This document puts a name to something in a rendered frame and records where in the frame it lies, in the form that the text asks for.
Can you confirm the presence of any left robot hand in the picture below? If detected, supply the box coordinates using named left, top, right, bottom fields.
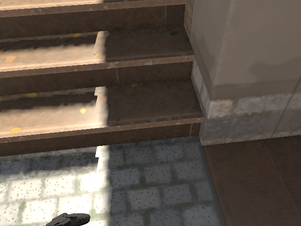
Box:
left=43, top=213, right=90, bottom=226

